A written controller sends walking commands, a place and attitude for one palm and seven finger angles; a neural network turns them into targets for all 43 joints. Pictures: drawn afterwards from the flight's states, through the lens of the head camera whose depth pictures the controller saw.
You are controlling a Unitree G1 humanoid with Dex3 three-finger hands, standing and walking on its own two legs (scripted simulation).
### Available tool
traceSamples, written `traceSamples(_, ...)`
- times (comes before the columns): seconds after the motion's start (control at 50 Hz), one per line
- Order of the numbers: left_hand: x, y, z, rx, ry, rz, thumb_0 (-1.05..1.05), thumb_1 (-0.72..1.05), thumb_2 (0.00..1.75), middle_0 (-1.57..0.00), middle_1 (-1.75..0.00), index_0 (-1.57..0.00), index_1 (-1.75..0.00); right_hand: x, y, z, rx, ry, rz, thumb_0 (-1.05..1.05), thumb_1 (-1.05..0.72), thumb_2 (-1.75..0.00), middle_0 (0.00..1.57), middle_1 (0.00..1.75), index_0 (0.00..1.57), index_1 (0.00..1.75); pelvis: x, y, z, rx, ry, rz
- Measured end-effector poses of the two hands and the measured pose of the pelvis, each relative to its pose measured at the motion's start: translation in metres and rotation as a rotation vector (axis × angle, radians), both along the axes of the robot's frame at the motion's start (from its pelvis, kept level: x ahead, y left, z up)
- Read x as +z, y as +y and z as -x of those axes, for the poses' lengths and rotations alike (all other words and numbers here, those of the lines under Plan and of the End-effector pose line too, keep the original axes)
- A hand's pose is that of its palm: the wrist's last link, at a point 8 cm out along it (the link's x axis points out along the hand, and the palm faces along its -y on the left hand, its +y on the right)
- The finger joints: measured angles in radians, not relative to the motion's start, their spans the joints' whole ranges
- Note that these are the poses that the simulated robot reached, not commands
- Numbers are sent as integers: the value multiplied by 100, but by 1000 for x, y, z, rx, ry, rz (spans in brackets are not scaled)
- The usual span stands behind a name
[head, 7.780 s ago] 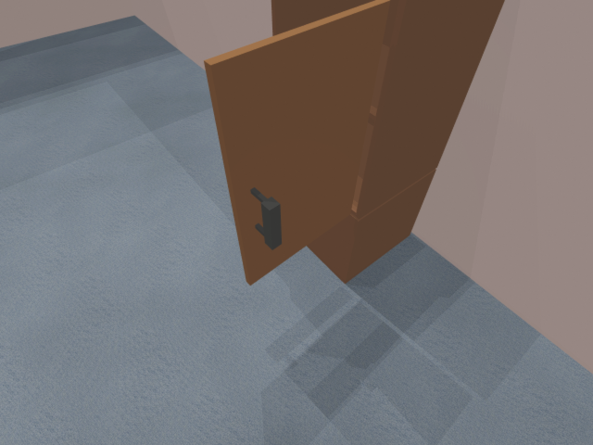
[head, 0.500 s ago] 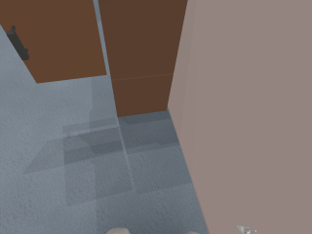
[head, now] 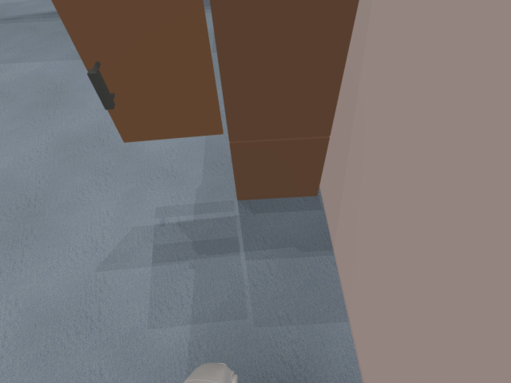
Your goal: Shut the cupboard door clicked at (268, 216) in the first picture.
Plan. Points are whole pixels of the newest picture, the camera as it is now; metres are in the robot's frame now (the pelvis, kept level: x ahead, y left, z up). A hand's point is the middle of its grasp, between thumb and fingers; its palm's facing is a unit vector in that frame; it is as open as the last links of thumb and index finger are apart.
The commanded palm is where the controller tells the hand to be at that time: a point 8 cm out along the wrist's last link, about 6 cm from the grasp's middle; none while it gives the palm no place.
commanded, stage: take the last steps up to it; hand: left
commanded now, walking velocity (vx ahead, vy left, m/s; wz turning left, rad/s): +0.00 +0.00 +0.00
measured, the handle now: (103, 85) +0.91 +0.53 -0.08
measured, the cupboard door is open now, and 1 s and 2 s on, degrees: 93 93 93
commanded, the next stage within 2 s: come to a stop and stand still in 1.44 s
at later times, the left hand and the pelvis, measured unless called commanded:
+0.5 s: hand out of the picture +0.11 +0.25 -0.16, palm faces +0.14 -0.97 -0.20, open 7.4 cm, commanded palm none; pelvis +0.07 +0.05 +0.01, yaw +6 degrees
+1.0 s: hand (141, 356) +0.18 +0.23 -0.15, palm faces +0.28 -0.94 -0.22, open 7.2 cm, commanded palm none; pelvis +0.24 +0.05 +0.01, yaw +11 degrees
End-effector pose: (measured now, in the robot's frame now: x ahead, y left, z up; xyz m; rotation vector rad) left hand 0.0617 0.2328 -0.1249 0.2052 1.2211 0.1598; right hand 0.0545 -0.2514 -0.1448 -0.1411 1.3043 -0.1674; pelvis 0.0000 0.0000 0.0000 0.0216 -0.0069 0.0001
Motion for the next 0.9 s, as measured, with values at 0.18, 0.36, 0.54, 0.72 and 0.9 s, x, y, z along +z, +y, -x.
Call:
traceSamples(0.18,-20,23,51,137,83,45,0,91,90,-21,-30,-20,-30,13,23,-41,126,-21,43,1,-91,-90,20,30,20,30,-3,17,-11,70,-1,5)
traceSamples(0.36,-22,61,42,182,145,54,0,91,90,-20,-30,-19,-30,19,58,-49,165,-35,60,0,-91,-90,20,30,20,30,0,43,-37,100,7,15)
traceSamples(0.54,-5,59,-61,122,-2,40,0,91,90,-20,-30,-19,-30,6,75,-20,105,137,-19,0,-91,-90,20,30,21,30,3,46,-84,112,-1,4)
traceSamples(0.72,-5,31,-160,103,-148,24,0,91,90,-20,-30,-20,-30,-20,58,-41,79,290,-68,1,-91,-90,20,30,21,30,-14,28,-148,150,-23,-3)
traceSamples(0.9,7,40,-127,253,21,2,-2,96,90,-20,-30,-20,-30,4,55,-194,174,100,-29,1,-91,-90,20,30,20,30,10,34,-206,188,11,-4)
